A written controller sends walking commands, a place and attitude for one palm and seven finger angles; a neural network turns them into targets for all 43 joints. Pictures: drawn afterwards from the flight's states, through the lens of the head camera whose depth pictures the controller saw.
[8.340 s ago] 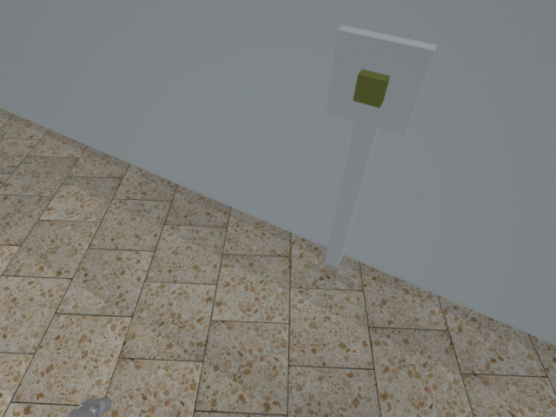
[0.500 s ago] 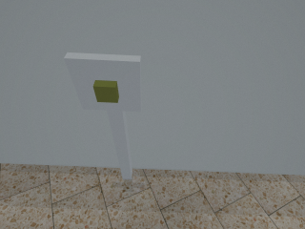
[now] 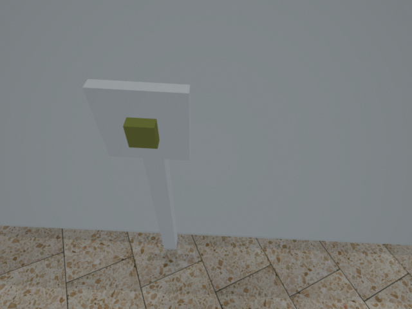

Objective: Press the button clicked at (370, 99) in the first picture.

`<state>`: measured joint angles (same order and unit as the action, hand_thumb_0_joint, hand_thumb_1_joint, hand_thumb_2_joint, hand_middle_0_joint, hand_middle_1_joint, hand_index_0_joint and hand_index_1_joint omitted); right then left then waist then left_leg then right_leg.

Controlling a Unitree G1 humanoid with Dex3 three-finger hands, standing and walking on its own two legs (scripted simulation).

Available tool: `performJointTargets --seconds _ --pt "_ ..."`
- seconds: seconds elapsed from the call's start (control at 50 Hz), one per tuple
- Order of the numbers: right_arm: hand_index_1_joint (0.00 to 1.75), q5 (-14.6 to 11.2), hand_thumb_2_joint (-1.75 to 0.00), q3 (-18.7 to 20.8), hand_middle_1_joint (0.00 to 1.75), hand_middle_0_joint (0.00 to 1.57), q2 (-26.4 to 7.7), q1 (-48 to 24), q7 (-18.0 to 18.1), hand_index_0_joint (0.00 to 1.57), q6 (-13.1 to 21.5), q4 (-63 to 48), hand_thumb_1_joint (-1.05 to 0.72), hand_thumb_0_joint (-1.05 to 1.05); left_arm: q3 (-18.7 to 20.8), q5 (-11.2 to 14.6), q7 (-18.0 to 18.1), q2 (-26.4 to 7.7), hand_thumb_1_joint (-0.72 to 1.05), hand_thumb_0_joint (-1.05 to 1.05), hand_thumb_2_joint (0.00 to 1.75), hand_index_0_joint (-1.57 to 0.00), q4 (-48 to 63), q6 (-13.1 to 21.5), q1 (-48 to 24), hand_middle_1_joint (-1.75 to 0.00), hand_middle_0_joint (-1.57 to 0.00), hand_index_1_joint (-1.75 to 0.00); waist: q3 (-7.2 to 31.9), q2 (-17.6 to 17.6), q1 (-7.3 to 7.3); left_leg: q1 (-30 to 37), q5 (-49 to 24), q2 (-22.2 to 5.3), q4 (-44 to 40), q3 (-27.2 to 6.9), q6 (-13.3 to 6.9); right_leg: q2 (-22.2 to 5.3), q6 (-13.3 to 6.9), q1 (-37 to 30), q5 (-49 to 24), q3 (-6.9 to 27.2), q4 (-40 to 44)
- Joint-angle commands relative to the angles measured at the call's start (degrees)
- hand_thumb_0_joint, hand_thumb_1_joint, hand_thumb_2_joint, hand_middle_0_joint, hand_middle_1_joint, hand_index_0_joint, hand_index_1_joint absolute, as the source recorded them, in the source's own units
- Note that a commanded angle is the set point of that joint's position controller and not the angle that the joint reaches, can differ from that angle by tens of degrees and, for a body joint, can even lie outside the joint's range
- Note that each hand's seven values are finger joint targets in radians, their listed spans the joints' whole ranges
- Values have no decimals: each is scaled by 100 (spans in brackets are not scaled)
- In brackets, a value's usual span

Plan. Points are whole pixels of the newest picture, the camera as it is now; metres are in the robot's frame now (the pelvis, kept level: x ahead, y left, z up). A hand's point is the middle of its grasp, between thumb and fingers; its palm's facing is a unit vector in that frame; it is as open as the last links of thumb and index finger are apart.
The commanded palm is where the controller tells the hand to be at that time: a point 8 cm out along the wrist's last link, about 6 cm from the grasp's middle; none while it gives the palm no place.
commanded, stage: come to a stop and stand still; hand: left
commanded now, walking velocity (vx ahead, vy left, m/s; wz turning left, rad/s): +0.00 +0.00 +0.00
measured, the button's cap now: (142, 132) +0.46 +0.18 +0.07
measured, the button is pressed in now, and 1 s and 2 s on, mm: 0 0 0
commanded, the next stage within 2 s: look again from close up in 0.20 s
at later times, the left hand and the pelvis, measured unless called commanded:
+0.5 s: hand out of the picture +0.00 +0.15 -0.18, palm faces +0.02 -0.98 -0.18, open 7.4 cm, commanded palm none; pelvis +0.01 -0.01 +0.00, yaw +0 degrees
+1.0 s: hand out of the picture +0.05 +0.17 -0.13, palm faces +0.18 -0.95 -0.27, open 7.1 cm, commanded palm +0.10 +0.20 -0.06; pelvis +0.00 -0.02 +0.00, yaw +0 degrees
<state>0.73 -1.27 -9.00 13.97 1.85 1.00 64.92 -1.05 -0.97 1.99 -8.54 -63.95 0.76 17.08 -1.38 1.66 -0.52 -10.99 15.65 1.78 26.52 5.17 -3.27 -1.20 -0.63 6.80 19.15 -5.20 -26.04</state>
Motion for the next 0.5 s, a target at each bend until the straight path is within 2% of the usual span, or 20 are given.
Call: performJointTargets --seconds 0.0,0.08,0.2,0.24,0.32,0.44,0.48 --pt "30 -13 -90 83 30 20 -528 328 33 20 105 -148 -90 0 95 16 54 -550 90 0 90 -20 115 43 482 -30 -20 -30 -73 -123 -6 162 -1829 -813 -374 -760 -58 -561 -162 212 -1511 537 345" --pt "30 -17 -90 80 30 20 -531 362 43 20 113 -123 -90 0 113 18 60 -571 90 0 90 -20 151 43 467 -30 -20 -30 17 -120 -13 188 -2021 -816 -332 -747 -53 -580 -167 91 -1713 506 297" --pt "30 -15 -90 80 30 20 -501 365 46 20 90 -83 -90 0 115 24 59 -561 90 0 90 -20 153 29 445 -30 -20 -30 -191 -126 -15 111 -1789 -803 -386 -742 -35 -584 -176 160 -1604 521 361" --pt "30 -14 -90 76 30 20 -499 380 44 20 86 -70 -90 0 120 19 59 -558 90 0 90 -20 159 26 451 -30 -20 -30 -210 -47 -21 94 -1777 -806 -385 -741 -41 -561 -172 133 -1590 507 376" --pt "30 -15 -90 75 30 20 -480 404 51 20 95 -55 -90 0 128 31 57 -545 90 0 90 -20 141 24 453 -30 -20 -30 -146 -138 -13 160 -1805 -808 -411 -750 -39 -578 -185 126 -1553 515 374" --pt "30 -25 -90 76 30 20 -457 432 57 20 89 -36 -90 0 130 19 64 -526 90 0 90 -20 123 42 528 -30 -20 -30 -140 9 -16 171 -1853 -795 -353 -705 -26 -586 -171 61 -1851 520 405" --pt "30 -23 -90 70 30 20 -446 460 65 20 92 -23 -90 0 135 29 70 -528 90 0 90 -20 115 46 538 -30 -20 -30 -77 -66 -4 187 -1923 -785 -345 -701 -9 -610 -184 0 -1988 519 378"
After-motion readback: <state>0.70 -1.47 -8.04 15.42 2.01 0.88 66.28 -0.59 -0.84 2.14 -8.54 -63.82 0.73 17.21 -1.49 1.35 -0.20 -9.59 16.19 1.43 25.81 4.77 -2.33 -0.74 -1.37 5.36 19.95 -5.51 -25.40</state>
